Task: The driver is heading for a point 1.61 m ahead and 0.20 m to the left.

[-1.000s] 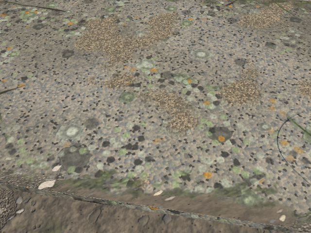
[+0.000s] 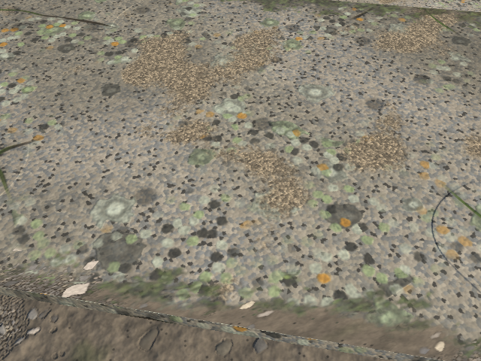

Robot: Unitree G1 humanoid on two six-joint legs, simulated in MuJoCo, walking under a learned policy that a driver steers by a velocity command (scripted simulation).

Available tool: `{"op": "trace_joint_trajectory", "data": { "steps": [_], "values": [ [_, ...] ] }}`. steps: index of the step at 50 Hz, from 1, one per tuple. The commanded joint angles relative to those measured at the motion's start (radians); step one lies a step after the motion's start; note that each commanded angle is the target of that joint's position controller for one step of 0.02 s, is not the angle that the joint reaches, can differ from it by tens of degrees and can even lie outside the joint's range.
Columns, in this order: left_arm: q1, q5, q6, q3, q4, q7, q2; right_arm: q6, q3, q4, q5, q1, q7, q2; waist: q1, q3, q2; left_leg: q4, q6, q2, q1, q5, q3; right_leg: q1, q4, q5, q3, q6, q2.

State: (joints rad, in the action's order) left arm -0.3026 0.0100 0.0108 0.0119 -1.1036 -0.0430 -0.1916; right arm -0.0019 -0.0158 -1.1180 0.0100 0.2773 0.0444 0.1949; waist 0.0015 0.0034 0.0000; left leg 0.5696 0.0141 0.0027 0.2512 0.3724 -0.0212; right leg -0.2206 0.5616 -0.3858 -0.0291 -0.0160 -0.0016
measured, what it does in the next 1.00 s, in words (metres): walks ahead: right foot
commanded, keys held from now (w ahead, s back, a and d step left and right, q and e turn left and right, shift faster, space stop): w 0.92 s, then w+q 0.08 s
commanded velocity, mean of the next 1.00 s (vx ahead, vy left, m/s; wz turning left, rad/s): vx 0.43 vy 0.00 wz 0.01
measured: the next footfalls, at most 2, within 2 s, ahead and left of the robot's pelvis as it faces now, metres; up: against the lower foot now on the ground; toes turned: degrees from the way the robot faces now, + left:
right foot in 0.60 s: +0.43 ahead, -0.10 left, +0.00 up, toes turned -1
left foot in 1.18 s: +0.77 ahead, +0.16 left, +0.05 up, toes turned +15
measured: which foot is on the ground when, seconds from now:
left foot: down 0.00-0.60, up 0.62-1.00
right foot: down 0.00-0.24, up 0.26-0.58, down 0.60-1.00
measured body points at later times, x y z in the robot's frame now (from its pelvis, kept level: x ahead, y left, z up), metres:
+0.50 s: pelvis +0.17 +0.01 +0.00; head +0.20 +0.02 +0.45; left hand +0.39 +0.24 -0.10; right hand +0.05 -0.21 -0.14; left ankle +0.00 +0.13 -0.73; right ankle +0.35 -0.11 -0.68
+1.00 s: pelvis +0.45 -0.02 +0.01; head +0.46 -0.02 +0.46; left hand +0.41 +0.23 -0.14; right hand +0.60 -0.26 -0.11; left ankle +0.62 +0.15 -0.62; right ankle +0.39 -0.10 -0.73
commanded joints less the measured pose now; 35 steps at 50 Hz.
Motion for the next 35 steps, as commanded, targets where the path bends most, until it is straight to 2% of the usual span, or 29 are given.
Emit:
{"op": "trace_joint_trajectory", "data": {
  "steps": [1, 4, 7, 8, 9, 10, 11, 12, 13, 14, 15, 16, 17, 19, 20, 21, 22, 24, 26, 27, 28, 29, 30, 31, 32, 33, 34, 35],
  "values": [
    [-0.049, 0.01, 0.033, 0.022, 0.033, 0.003, -0.105, -0.036, -0.019, 0.037, 0.009, 0.035, -0.005, 0.096, -0.003, 0.144, 0.01, -0.119, 0.069, 0.027, 0.105, 0.301, -0.046, -0.139, -0.152, -0.32, -0.07, -0.081, 0.044],
    [-0.095, 0.018, 0.057, 0.029, 0.034, 0.015, -0.116, -0.068, -0.017, 0.057, 0.013, 0.026, -0.021, 0.076, -0.02, 0.131, 0.045, -0.056, 0.072, 0.013, 0.148, 0.234, -0.034, -0.079, -0.183, -0.328, -0.154, -0.121, 0.087],
    [-0.157, 0.024, 0.073, 0.045, 0.028, 0.024, -0.167, -0.103, -0.01, 0.092, 0.019, -0.009, -0.036, 0.043, -0.03, 0.134, 0.153, 0.091, 0.068, -0.027, 0.224, 0.075, 0.044, 0.017, -0.295, -0.336, -0.365, -0.197, 0.213],
    [-0.149, 0.025, 0.075, 0.048, 0.035, 0.026, -0.183, -0.114, -0.008, 0.096, 0.02, 0.001, -0.041, 0.038, -0.015, 0.142, 0.173, 0.098, 0.08, -0.023, 0.218, 0.047, 0.049, 0.016, -0.301, -0.281, -0.419, -0.216, 0.251],
    [-0.115, 0.026, 0.078, 0.049, 0.05, 0.027, -0.183, -0.122, -0.009, 0.09, 0.02, 0.034, -0.045, 0.04, 0.012, 0.146, 0.168, 0.06, 0.091, -0.019, 0.167, 0.024, 0.044, -0.01, -0.264, -0.164, -0.408, -0.211, 0.254],
    [-0.049, 0.026, 0.082, 0.047, 0.077, 0.029, -0.174, -0.128, -0.016, 0.064, 0.02, 0.115, -0.05, 0.054, 0.061, 0.133, 0.141, -0.002, 0.098, -0.019, 0.064, -0.012, 0.03, -0.062, -0.186, -0.004, -0.327, -0.181, 0.218],
    [0.052, 0.025, 0.091, 0.041, 0.121, 0.032, -0.149, -0.132, -0.033, 0.014, 0.023, 0.254, -0.053, 0.097, 0.125, 0.098, 0.039, -0.075, 0.117, 0.01, -0.142, -0.129, -0.056, -0.199, -0.008, 0.194, -0.166, -0.122, 0.117],
    [0.125, 0.014, 0.114, 0.029, 0.172, 0.037, -0.1, -0.128, -0.077, -0.045, 0.026, 0.449, -0.055, 0.225, 0.188, 0.03, -0.237, -0.199, 0.191, 0.152, -0.457, -0.272, -0.336, -0.465, 0.388, 0.317, 0.06, -0.025, -0.046],
    [0.104, 0.008, 0.132, 0.027, 0.173, 0.042, -0.092, -0.124, -0.065, -0.042, 0.008, 0.493, -0.06, 0.21, 0.173, -0.012, -0.329, -0.279, 0.257, 0.334, -0.573, -0.438, -0.608, -0.667, 0.625, -0.114, 0.023, -0.01, -0.069],
    [0.131, 0.026, 0.14, 0.029, 0.184, 0.052, -0.108, -0.122, -0.041, -0.018, -0.007, 0.413, -0.057, 0.143, 0.127, 0.047, -0.176, -0.261, 0.263, 0.361, -0.543, -0.454, -0.585, -0.758, 0.763, -0.147, -0.045, -0.038, -0.006],
    [0.166, 0.042, 0.141, 0.027, 0.201, 0.059, -0.102, -0.12, -0.032, 0.004, -0.012, 0.357, -0.056, 0.123, 0.105, 0.081, -0.105, -0.27, 0.262, 0.349, -0.528, -0.474, -0.503, -0.83, 0.839, -0.104, -0.04, -0.055, 0.026],
    [0.194, 0.042, 0.142, 0.027, 0.22, 0.061, -0.093, -0.114, -0.023, 0.012, -0.008, 0.322, -0.057, 0.119, 0.084, 0.116, -0.051, -0.299, 0.244, 0.336, -0.507, -0.5, -0.418, -0.883, 0.819, -0.042, -0.023, -0.062, 0.065],
    [0.205, 0.03, 0.138, 0.032, 0.228, 0.06, -0.092, -0.105, -0.01, 0.017, -0.005, 0.295, -0.055, 0.094, 0.062, 0.12, -0.037, -0.329, 0.211, 0.306, -0.468, -0.528, -0.338, -0.863, 0.769, 0.009, -0.007, -0.064, 0.097],
    [0.206, 0.016, 0.123, 0.028, 0.243, 0.069, -0.067, -0.084, 0.008, 0.031, -0.011, 0.277, -0.046, 0.043, 0.04, 0.109, -0.054, -0.397, 0.163, 0.211, -0.365, -0.54, -0.206, -0.759, 0.683, 0.1, 0.05, -0.049, 0.1],
    [0.209, 0.018, 0.117, 0.015, 0.257, 0.077, -0.041, -0.082, 0.002, 0.055, -0.016, 0.223, -0.034, 0.094, 0.014, 0.131, -0.099, -0.43, 0.169, 0.205, -0.242, -0.545, -0.155, -0.66, 0.547, 0.179, 0.059, -0.03, 0.101],
    [0.258, 0.012, 0.115, 0.006, 0.28, 0.079, -0.037, -0.082, 0.0, 0.079, -0.012, 0.175, -0.023, 0.106, 0.011, 0.157, -0.078, -0.458, 0.155, 0.159, -0.126, -0.509, -0.088, -0.545, 0.387, 0.274, 0.074, -0.01, 0.09],
    [0.319, 0.007, 0.113, 0.003, 0.303, 0.08, -0.038, -0.085, -0.001, 0.084, -0.009, 0.183, -0.015, 0.118, 0.024, 0.153, -0.075, -0.495, 0.139, 0.127, -0.047, -0.462, -0.04, -0.412, 0.248, 0.367, 0.097, -0.003, 0.064],
    [0.388, 0.014, 0.103, 0.008, 0.34, 0.075, -0.065, -0.096, -0.022, 0.077, 0.005, 0.231, -0.007, 0.186, 0.03, 0.15, -0.108, -0.551, 0.15, 0.168, -0.058, -0.447, -0.065, -0.306, 0.117, 0.426, 0.103, -0.003, 0.028],
    [0.379, 0.02, 0.096, 0.02, 0.348, 0.075, -0.107, -0.095, -0.032, 0.069, 0.014, 0.248, -0.007, 0.189, 0.004, 0.132, -0.112, -0.491, 0.137, 0.204, -0.196, -0.598, -0.053, -0.293, 0.036, 0.421, 0.084, -0.03, 0.015],
    [0.356, 0.019, 0.096, 0.032, 0.347, 0.075, -0.133, -0.091, -0.037, 0.069, 0.011, 0.248, -0.008, 0.191, -0.017, 0.096, -0.114, -0.424, 0.122, 0.218, -0.263, -0.753, -0.047, -0.255, 0.014, 0.407, 0.085, -0.047, -0.003],
    [0.277, 0.016, 0.094, 0.047, 0.325, 0.072, -0.156, -0.079, -0.04, 0.072, 0.001, 0.237, -0.009, 0.195, -0.06, 0.032, -0.134, -0.313, 0.107, 0.23, -0.326, -0.949, -0.04, -0.183, 0.029, 0.366, 0.093, -0.068, -0.026],
    [0.136, 0.018, 0.09, 0.068, 0.281, 0.07, -0.19, -0.066, -0.04, 0.079, -0.009, 0.222, -0.011, 0.188, -0.127, -0.052, -0.143, -0.134, 0.088, 0.209, -0.327, -1.086, -0.013, -0.034, 0.034, 0.338, 0.106, -0.096, -0.052],
    [-0.013, 0.021, 0.084, 0.085, 0.233, 0.067, -0.218, -0.061, -0.036, 0.094, -0.014, 0.206, -0.016, 0.179, -0.194, -0.124, -0.137, 0.083, 0.063, 0.169, -0.212, -1.042, 0.006, 0.185, 0.01, 0.353, 0.089, -0.122, -0.03],
    [-0.157, 0.009, 0.075, 0.103, 0.199, 0.057, -0.305, -0.066, -0.015, 0.124, -0.04, 0.232, -0.025, 0.116, -0.197, -0.261, 0.06, 0.434, 0.04, 0.075, 0.043, -0.575, 0.028, 0.482, 0.015, 0.305, -0.209, -0.181, 0.201],
    [-0.164, -0.019, 0.08, 0.095, 0.188, 0.075, -0.32, -0.091, 0.02, 0.109, -0.012, 0.384, -0.04, -0.043, -0.093, -0.408, 0.33, 0.762, 0.01, -0.095, 0.318, 0.183, -0.089, 0.655, -0.206, 0.076, -0.735, -0.346, 0.414],
    [-0.087, -0.009, 0.086, 0.075, 0.191, 0.079, -0.231, -0.118, -0.005, 0.123, 0.016, 0.28, -0.048, 0.076, -0.106, -0.266, 0.194, 0.868, 0.035, -0.033, 0.408, 0.159, -0.145, 0.52, -0.312, -0.051, -0.765, -0.292, 0.362],
    [0.01, 0.001, 0.091, 0.061, 0.204, 0.079, -0.183, -0.128, -0.021, 0.163, 0.038, 0.162, -0.049, 0.13, -0.083, -0.103, 0.121, 0.866, 0.053, 0.02, 0.46, 0.067, -0.098, 0.345, -0.323, -0.04, -0.586, -0.252, 0.338],
    [0.096, -0.004, 0.098, 0.051, 0.221, 0.083, -0.162, -0.13, -0.025, 0.179, 0.034, 0.101, -0.04, 0.141, -0.049, -0.047, 0.007, 0.823, 0.056, 0.076, 0.408, -0.032, -0.08, 0.179, -0.351, 0.062, -0.463, -0.23, 0.305]
  ]
}}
